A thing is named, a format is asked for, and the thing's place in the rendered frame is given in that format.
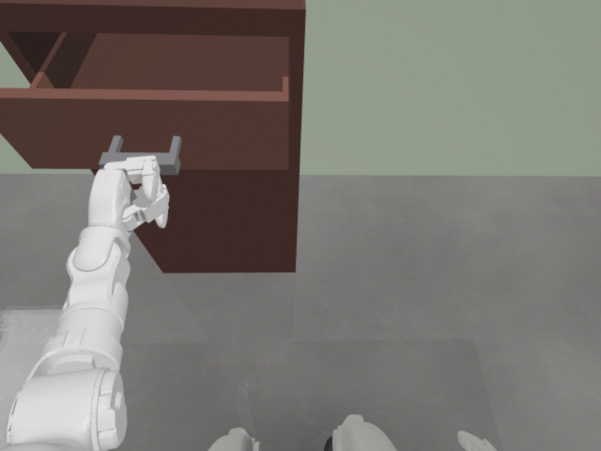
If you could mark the left robot shin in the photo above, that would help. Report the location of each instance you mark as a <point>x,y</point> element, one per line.
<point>238,431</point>

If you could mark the handle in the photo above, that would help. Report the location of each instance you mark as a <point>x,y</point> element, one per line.
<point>169,163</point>

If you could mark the robot shin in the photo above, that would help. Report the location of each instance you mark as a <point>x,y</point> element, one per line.
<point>353,417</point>
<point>238,431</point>

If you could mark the drawer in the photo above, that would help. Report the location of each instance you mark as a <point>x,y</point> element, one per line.
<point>225,96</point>

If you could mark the left robot forearm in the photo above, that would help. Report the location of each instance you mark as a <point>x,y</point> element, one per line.
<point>89,328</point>

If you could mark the cabinet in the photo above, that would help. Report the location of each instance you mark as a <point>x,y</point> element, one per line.
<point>218,220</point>

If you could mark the robot left hand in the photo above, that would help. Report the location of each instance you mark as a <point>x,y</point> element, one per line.
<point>114,203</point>

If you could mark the robot right hand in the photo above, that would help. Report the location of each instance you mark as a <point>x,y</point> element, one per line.
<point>472,443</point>

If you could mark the robot left upper arm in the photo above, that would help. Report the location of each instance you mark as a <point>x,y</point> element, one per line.
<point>80,410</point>

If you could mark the right robot shin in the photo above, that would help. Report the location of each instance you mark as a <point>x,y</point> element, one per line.
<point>353,417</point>

